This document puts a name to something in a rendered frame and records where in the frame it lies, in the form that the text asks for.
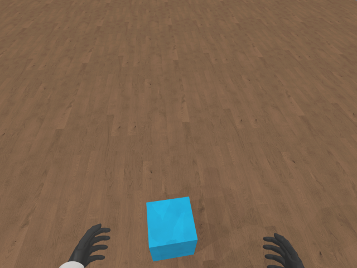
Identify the carton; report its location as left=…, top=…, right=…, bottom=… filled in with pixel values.
left=146, top=197, right=197, bottom=261

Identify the right robot hand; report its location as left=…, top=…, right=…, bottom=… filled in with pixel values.
left=263, top=233, right=305, bottom=268

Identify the left robot hand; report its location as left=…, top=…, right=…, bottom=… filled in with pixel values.
left=68, top=223, right=110, bottom=268

